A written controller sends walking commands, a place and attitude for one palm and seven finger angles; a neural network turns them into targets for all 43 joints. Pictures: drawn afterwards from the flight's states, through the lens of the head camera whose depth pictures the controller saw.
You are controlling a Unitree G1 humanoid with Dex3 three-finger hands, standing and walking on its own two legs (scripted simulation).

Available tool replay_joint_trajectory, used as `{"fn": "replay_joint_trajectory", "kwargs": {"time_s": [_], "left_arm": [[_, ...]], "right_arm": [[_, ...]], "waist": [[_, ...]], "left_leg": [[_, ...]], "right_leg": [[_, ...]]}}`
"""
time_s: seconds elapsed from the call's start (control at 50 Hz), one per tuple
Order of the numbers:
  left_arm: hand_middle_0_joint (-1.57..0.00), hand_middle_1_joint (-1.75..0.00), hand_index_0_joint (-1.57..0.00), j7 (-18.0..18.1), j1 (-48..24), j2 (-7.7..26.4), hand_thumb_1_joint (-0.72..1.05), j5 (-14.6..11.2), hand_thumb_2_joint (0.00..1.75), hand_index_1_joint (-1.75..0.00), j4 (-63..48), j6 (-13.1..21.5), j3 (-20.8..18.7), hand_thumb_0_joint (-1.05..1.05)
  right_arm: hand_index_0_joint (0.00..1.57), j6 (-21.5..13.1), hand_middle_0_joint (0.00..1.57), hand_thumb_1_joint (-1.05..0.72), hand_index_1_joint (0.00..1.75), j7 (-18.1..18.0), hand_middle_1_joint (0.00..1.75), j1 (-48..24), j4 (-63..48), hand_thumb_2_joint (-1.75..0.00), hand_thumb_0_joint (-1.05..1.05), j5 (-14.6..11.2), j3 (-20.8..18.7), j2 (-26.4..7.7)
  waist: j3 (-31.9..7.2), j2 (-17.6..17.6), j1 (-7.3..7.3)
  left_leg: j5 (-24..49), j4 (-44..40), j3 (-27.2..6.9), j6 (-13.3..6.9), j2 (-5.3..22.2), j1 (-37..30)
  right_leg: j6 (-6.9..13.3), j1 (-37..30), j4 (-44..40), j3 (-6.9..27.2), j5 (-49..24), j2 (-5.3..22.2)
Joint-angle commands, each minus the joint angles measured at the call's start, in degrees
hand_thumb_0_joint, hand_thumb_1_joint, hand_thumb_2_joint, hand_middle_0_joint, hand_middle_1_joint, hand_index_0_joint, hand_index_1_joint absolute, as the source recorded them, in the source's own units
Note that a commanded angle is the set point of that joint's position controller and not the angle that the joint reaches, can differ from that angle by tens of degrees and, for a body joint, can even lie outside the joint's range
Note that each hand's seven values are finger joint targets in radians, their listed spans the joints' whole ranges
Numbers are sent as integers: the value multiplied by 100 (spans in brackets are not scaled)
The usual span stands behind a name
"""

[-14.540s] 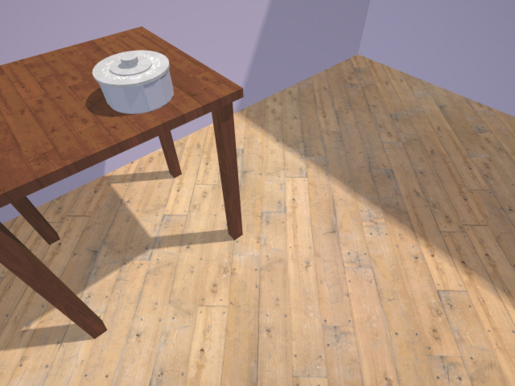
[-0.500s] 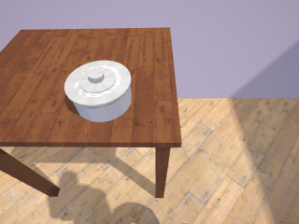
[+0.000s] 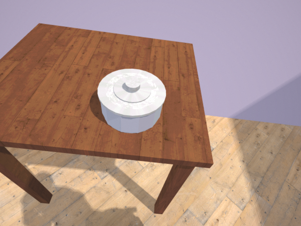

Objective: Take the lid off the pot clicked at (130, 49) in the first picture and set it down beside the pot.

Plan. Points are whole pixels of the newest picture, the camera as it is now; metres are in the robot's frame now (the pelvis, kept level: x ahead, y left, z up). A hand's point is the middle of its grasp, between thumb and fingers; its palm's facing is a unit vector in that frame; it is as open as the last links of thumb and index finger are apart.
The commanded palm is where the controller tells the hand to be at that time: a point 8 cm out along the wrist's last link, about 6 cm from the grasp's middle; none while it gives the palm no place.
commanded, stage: come to a stop and stand still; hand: left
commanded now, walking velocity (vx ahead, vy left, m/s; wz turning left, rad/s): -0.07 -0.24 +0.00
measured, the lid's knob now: (132, 84) +0.46 +0.10 +0.12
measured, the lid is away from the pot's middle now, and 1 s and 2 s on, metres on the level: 0.00 0.00 0.00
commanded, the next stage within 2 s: look again from close up in 1.24 s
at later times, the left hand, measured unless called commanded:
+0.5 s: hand out of the picture +0.02 +0.16 -0.16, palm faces +0.02 -0.98 -0.19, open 7.3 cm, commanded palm none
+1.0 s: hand out of the picture +0.03 +0.23 -0.16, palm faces +0.00 -0.97 -0.25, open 7.4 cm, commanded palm none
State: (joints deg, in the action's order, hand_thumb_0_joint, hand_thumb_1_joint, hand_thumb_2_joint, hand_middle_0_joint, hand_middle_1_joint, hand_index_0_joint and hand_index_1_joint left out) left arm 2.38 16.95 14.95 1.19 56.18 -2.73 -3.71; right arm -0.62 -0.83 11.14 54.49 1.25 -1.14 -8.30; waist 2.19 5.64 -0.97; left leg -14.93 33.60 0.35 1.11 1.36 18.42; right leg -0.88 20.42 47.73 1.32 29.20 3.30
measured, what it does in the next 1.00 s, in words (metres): steps on the spot: right foot, then left foot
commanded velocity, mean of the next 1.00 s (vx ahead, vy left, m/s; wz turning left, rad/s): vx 0.01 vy -0.01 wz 0.00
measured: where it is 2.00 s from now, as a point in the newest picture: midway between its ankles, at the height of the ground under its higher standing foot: outside the picture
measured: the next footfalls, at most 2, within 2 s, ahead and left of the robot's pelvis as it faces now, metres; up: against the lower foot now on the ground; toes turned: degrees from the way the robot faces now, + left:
right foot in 0.26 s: +0.00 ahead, -0.10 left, +0.00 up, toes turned -1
left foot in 0.54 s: +0.01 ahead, +0.10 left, +0.00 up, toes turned -1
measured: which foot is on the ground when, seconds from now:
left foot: down 0.00-0.28, up 0.30-0.52, down 0.54-1.00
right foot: up 0.00-0.24, down 0.26-1.00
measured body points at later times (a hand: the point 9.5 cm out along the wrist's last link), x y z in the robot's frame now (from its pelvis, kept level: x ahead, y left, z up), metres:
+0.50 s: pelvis -0.02 -0.02 +0.01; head -0.02 -0.02 +0.46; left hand +0.01 +0.21 -0.14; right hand -0.02 -0.26 -0.14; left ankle -0.03 +0.10 -0.71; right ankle -0.04 -0.10 -0.73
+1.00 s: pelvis +0.00 +0.04 +0.01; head +0.01 +0.03 +0.45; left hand +0.03 +0.28 -0.14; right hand +0.01 -0.19 -0.15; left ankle -0.03 +0.10 -0.73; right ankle -0.04 -0.10 -0.73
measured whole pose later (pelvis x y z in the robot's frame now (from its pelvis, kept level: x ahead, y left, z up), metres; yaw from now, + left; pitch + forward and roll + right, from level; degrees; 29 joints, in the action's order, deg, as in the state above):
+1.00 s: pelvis +0.00 +0.04 +0.01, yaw -2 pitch +1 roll +0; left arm 3.0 15.8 9.7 0.6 59.7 -0.5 -0.2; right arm -0.9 -2.2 17.3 59.2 0.8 0.3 -10.0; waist 0.2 -1.7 -0.1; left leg -18.7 30.0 2.9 -5.7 -4.7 12.1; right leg -0.6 11.6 30.6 1.3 19.7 0.9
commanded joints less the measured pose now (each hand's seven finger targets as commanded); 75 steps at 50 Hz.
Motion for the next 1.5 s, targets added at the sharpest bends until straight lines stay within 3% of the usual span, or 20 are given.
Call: {"fn": "replay_joint_trajectory", "kwargs": {"time_s": [0.0,0.1,0.2,0.22,0.24,0.26,0.3,0.44,0.48,0.52,0.56,0.58,0.6,0.62,0.64,0.7,0.8,1.04,1.22,1.48], "left_arm": [[-20,-30,-20,-124,373,146,90,-17,90,-30,-257,145,14,0],[-20,-30,-20,-182,0,88,90,-45,90,-30,-452,102,21,0],[-20,-30,-20,-187,459,40,90,-55,90,-30,-324,174,1,0],[-20,-30,-20,-156,496,182,90,-12,90,-30,-313,202,-21,0],[-20,-30,-20,-115,413,512,90,16,90,-30,-336,230,-40,0],[-20,-30,-20,-111,182,631,90,9,90,-30,-403,225,2,0],[-20,-30,-20,-97,-173,411,90,19,90,-30,-473,277,13,0],[-20,-30,-20,-105,153,339,90,-21,90,-30,-267,451,15,0],[-20,-30,-20,-88,67,271,90,-61,90,-30,-193,464,58,0],[-20,-30,-20,-88,224,25,90,-116,90,-30,-63,489,122,0],[-20,-30,-20,-44,319,-71,90,-113,90,-30,-25,449,136,0],[-20,-30,-20,262,897,167,90,-60,90,-30,357,561,106,0],[-20,-30,-20,186,651,481,90,-15,90,-30,59,584,151,0],[-20,-30,-20,111,466,277,90,-8,90,-30,-2,572,243,0],[-20,-30,-20,62,141,425,90,-22,90,-30,-28,530,209,0],[-20,-30,-20,77,-86,248,90,-32,90,-30,-179,481,210,0],[-20,-30,-20,62,256,-131,90,-31,90,-30,50,359,311,0],[-20,-30,-20,68,173,17,90,-71,90,-30,167,281,284,0],[-20,-30,-20,88,200,58,90,-80,90,-30,244,270,283,0],[-20,-30,-20,76,278,20,90,-72,90,-30,323,300,289,0]], "right_arm": [[20,-39,20,-90,30,-154,30,-3,-169,-90,0,30,-154,-1012],[20,49,20,-90,30,-236,30,524,-10,-90,0,36,-331,-1334],[20,88,20,-90,30,-187,30,251,-59,-90,0,-37,-372,-1282],[20,97,20,-90,30,-160,30,298,-45,-90,0,-84,-343,-1072],[20,112,20,-90,30,-120,30,288,-92,-90,0,-125,-262,-672],[20,174,20,-90,30,-91,30,98,-144,-90,0,-88,-224,-634],[20,226,20,-90,30,-5,30,-25,-43,-90,0,-13,-257,-724],[20,13,20,-90,30,13,30,429,293,-90,0,-82,-162,-436],[20,-47,20,-90,30,-34,30,727,434,-90,0,-90,-73,-325],[20,-165,20,-90,30,-106,30,790,507,-90,0,-89,-39,-505],[20,-115,20,-90,30,-170,30,768,496,-90,0,-89,-49,-683],[20,-122,20,-90,30,-152,30,29,181,-90,0,-146,-84,-724],[20,49,20,-90,30,-101,30,526,62,-90,0,-125,-30,-329],[20,85,20,-90,30,-84,30,554,92,-90,0,-96,-39,-338],[20,120,20,-90,30,-31,30,805,106,-90,0,-75,-40,-247],[20,-6,20,-90,30,-5,30,1023,92,-90,0,-60,-53,-395],[20,-135,20,-90,30,-90,30,736,50,-90,0,-47,-8,-738],[20,-157,20,-90,30,-157,30,840,281,-90,0,-55,33,-792],[20,-153,20,-90,30,-194,30,805,413,-90,0,-65,37,-789],[20,-133,20,-90,30,-190,30,743,545,-90,0,-83,46,-693]], "waist": [[-24,-2292,-20],[-579,-1592,268],[-815,-960,12],[-757,-369,8],[-548,759,43],[-132,962,42],[465,943,29],[186,-200,2],[92,-373,134],[-199,-934,15],[-160,-649,-23],[360,-681,-213],[109,-333,116],[172,-1062,166],[-275,-979,283],[-302,-574,387],[54,-1092,12],[-61,-484,39],[-182,-780,65],[-25,-562,70]], "left_leg": [[2371,-1587,-1051,-822,1277,-215],[3540,-1204,-1205,-961,1582,-1359],[1873,-833,-916,-596,1173,-594],[916,-438,-555,-360,764,-150],[-578,9,-2,-97,172,487],[-1223,407,144,24,-56,469],[-1145,1186,-77,-33,35,568],[-581,198,114,-7,-16,102],[178,-979,-11,-49,-29,-723],[1838,-1128,-504,-245,447,-1132],[2243,-916,-503,-286,625,-1036],[459,517,212,-31,278,-162],[-979,918,-147,-148,45,228],[-959,1073,-206,-133,123,70],[-860,797,-75,-88,119,-171],[-137,-485,-133,-141,67,-810],[1262,-1167,-1147,-604,733,-246],[2159,-1121,-927,-523,544,-921],[2793,-1005,-759,-461,486,-1313],[2169,-1026,-650,-454,413,-1216]], "right_leg": [[17,197,527,-6,-123,-195],[21,355,-10,-70,127,-320],[95,-1221,-2207,-117,-1531,-339],[119,-1590,-2794,312,-1867,-68],[319,-1650,-3248,1257,-1818,698],[785,-856,-3594,1654,-964,1175],[994,-70,-4028,1761,521,948],[1139,-937,-3337,1223,-1591,857],[881,-691,-2979,998,-2126,658],[556,-839,-2589,603,-3098,232],[460,-1002,-2627,539,-3149,174],[-284,-1076,-2890,1116,-6193,751],[-95,-1157,-2993,1489,-5032,1165],[470,-695,-3101,1395,-3730,1121],[1035,-785,-3068,1257,-2601,1049],[730,-271,-2534,728,-1278,463],[340,-682,-1852,21,-1276,-174],[300,-763,-1959,81,-1890,30],[278,-891,-2015,119,-2248,143],[318,-1044,-2292,213,-2628,251]]}}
